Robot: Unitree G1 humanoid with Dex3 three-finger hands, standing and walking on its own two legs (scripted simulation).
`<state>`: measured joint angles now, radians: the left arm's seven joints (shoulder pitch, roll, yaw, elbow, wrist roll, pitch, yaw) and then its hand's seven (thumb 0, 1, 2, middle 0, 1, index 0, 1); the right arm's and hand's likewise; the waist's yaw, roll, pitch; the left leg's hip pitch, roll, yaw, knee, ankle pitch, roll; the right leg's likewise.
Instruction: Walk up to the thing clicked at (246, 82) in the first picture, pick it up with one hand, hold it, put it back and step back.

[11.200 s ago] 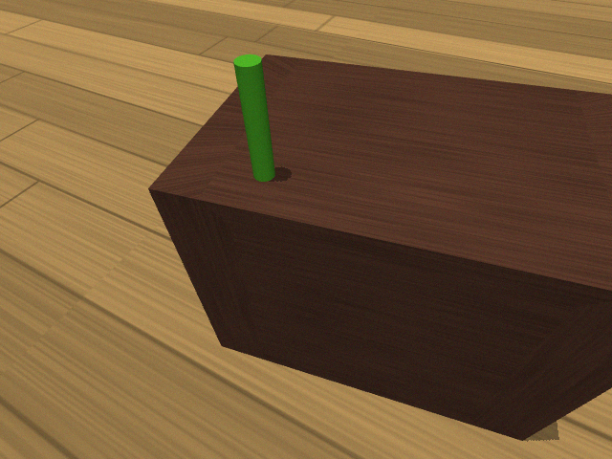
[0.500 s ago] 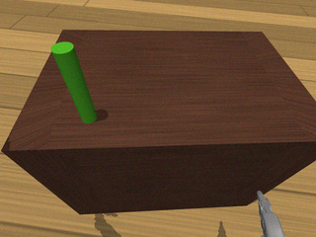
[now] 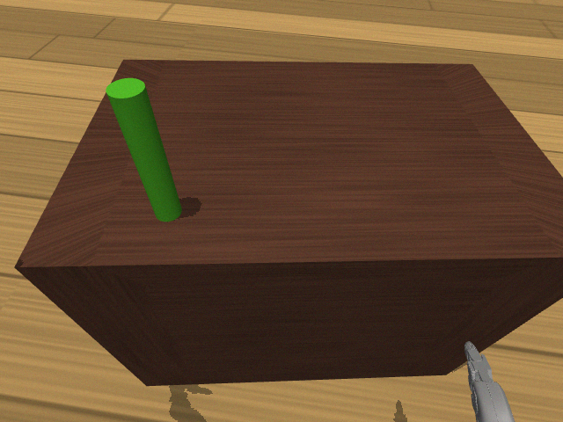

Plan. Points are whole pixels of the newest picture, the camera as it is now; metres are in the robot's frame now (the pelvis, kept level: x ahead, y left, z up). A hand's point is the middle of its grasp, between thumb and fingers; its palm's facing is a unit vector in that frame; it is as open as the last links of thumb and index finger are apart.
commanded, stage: approach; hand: left
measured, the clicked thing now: (151, 160) +0.46 +0.21 +0.12
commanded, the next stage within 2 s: close in in 0.46 s
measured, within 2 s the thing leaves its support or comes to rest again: neither
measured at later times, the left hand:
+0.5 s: hand (65, 209) +0.40 +0.32 +0.09, palm faces +0.14 -0.99 +0.04, open 17.7 cm
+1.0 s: hand (140, 193) +0.45 +0.23 +0.06, palm faces +0.19 -0.98 +0.02, open 17.5 cm
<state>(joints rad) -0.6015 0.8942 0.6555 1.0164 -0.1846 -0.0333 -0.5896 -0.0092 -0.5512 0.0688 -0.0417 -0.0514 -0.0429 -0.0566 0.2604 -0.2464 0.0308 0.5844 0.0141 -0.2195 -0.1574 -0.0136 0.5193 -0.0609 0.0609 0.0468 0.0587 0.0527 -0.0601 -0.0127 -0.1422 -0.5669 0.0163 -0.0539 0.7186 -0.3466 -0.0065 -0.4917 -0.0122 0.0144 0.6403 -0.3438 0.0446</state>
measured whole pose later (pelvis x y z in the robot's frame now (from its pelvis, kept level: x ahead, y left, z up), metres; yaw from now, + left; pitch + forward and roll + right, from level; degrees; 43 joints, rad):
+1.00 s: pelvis -0.01 -0.01 -0.03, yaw -2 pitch +17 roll -2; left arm -0.62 0.48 0.47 0.90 -0.16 -0.25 -0.19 -0.01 -0.56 0.01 -0.07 -0.04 -0.08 -0.03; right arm 0.34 -0.23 -0.02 0.26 -0.01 -0.05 -0.01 -0.01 0.53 -0.05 0.06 0.05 0.06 0.05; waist -0.12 0.02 -0.16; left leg -0.81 0.04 -0.04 0.96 -0.45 -0.02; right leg -0.75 0.02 0.03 0.91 -0.45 0.03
